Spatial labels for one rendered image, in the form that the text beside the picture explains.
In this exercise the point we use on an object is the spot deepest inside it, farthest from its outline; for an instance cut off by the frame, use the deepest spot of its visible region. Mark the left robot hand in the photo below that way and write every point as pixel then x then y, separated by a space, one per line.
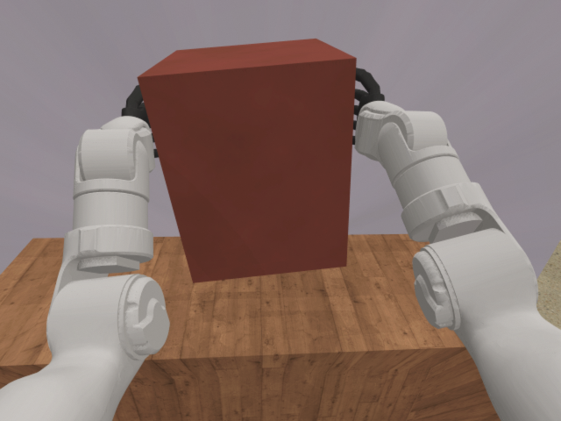
pixel 135 108

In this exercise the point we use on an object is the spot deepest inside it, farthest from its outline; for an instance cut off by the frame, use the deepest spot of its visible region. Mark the left robot upper arm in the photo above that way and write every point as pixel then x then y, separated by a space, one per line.
pixel 100 331

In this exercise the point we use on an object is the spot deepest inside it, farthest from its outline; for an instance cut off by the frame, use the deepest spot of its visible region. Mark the robot left forearm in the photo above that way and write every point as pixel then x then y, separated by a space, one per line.
pixel 111 195

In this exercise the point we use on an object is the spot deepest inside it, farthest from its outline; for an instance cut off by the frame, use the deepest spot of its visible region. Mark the right robot upper arm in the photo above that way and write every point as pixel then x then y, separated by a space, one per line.
pixel 480 286

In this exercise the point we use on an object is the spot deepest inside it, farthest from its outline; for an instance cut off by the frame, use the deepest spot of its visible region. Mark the robot right forearm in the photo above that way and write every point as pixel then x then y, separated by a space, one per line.
pixel 438 199

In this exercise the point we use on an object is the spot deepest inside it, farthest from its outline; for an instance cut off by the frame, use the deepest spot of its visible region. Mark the right robot hand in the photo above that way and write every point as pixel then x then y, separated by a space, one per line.
pixel 373 89

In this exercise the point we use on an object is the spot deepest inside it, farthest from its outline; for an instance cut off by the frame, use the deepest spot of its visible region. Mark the pedestal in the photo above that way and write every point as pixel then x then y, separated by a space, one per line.
pixel 334 344

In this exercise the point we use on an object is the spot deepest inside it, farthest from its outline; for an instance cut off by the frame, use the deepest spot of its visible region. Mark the carton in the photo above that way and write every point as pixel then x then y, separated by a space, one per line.
pixel 255 144

